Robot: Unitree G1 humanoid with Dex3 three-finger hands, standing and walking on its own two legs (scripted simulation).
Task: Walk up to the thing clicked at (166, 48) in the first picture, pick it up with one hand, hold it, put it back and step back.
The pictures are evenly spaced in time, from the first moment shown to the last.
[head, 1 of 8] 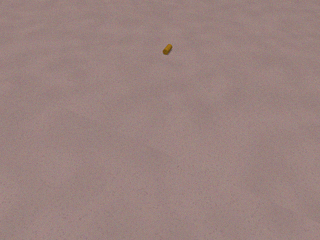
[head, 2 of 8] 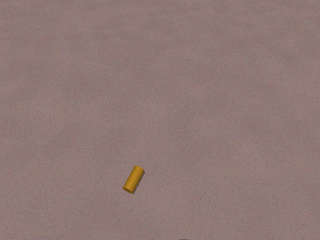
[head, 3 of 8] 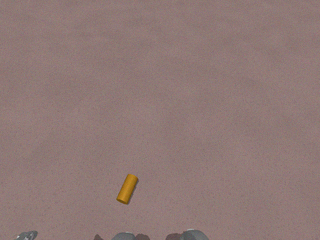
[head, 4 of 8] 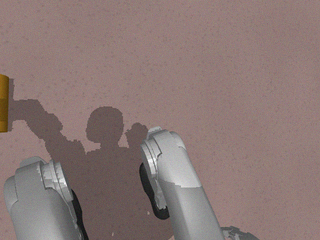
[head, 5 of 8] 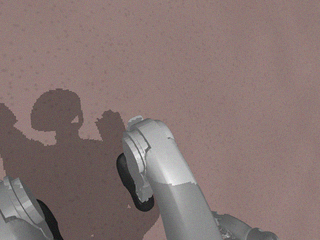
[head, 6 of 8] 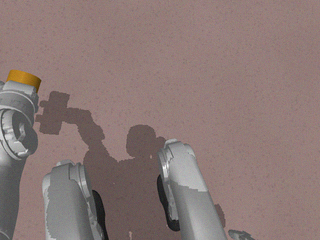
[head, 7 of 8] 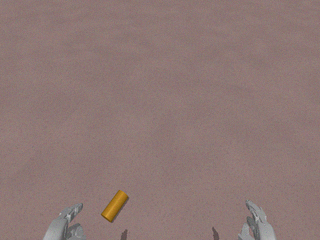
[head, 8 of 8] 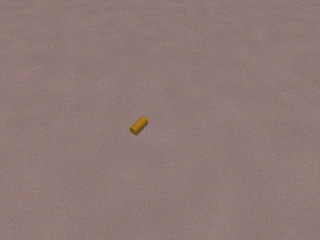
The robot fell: no
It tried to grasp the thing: yes
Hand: left
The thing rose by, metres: 0.66
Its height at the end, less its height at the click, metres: +0.00
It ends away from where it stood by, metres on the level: 0.02
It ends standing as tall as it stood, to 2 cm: yes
